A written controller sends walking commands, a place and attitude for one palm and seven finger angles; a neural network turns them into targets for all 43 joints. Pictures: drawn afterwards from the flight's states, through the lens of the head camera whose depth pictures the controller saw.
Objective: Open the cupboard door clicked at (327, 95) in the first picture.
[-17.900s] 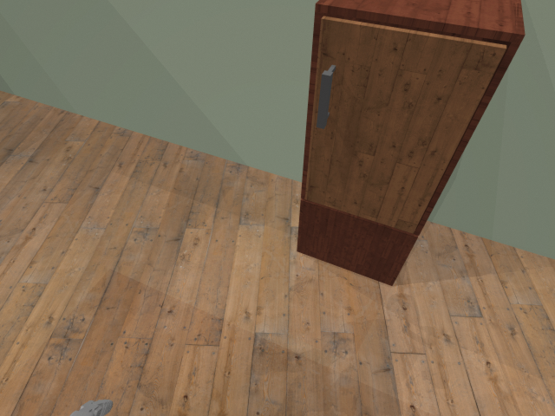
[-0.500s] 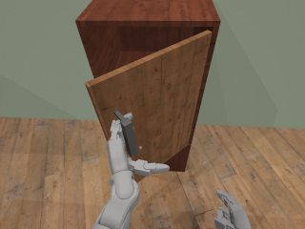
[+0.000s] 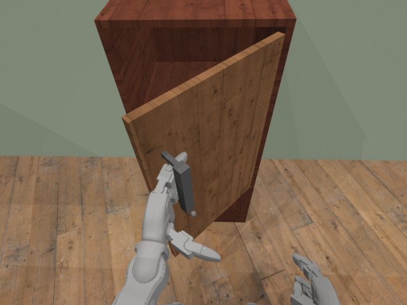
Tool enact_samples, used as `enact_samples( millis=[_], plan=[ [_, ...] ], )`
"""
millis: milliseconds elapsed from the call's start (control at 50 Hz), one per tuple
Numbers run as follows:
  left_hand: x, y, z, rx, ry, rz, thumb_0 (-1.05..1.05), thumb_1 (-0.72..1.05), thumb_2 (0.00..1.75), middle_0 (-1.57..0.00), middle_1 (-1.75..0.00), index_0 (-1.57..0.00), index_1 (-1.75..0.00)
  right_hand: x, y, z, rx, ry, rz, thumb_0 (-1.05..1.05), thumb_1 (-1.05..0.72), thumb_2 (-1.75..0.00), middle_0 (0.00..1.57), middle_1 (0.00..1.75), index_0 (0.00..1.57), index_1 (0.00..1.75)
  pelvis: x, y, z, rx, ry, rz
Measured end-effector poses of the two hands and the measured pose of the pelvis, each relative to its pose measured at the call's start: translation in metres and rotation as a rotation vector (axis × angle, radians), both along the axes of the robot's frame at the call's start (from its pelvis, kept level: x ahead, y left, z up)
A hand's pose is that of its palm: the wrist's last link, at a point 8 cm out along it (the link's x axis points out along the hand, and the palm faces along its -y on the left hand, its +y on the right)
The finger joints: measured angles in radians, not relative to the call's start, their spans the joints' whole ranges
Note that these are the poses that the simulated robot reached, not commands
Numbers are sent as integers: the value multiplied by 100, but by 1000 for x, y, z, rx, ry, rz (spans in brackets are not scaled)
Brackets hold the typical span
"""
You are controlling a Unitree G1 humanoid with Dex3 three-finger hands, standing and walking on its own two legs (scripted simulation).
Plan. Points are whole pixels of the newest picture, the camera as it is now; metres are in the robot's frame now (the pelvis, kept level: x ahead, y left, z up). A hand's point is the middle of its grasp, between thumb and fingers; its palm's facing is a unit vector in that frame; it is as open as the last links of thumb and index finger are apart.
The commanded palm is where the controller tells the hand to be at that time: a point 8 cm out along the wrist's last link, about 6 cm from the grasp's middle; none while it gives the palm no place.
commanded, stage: slide the hand sideways off the handle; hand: left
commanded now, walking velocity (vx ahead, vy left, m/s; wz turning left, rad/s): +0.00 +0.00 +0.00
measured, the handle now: (177, 183) +0.33 +0.07 +0.07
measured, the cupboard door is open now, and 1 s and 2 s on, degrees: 45 45 45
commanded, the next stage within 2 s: draw the hand back to the body in 0.76 s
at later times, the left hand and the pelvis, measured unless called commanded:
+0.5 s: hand (167, 239) +0.22 +0.08 +0.08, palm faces -0.01 -1.00 +0.00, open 16.2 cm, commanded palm +0.18 +0.13 +0.07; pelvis +0.02 -0.01 -0.01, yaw +1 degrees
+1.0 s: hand (137, 256) +0.19 +0.12 +0.08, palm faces -0.01 -1.00 -0.04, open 16.3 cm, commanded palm +0.16 +0.18 +0.09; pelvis +0.01 -0.01 -0.02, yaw +1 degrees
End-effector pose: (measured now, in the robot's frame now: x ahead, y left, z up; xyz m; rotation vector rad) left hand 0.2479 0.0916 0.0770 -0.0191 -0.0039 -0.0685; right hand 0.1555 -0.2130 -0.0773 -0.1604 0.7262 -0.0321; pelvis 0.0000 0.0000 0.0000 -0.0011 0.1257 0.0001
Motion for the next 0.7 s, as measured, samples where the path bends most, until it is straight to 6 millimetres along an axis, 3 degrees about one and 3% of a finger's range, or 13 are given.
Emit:
enact_samples(
  millis=[400,700],
  plan=[
    [-42,32,-1,13,26,56,-1,-50,30,-17,-31,-18,-31,46,0,4,-5,-81,42,1,-91,-90,20,30,20,30,21,-5,-10,-7,44,11],
    [-68,60,-3,45,57,89,-1,-50,30,-16,-31,-17,-30,40,-18,-3,-22,-78,8,1,-91,-90,20,30,20,30,21,-16,-16,-7,61,18]
  ],
)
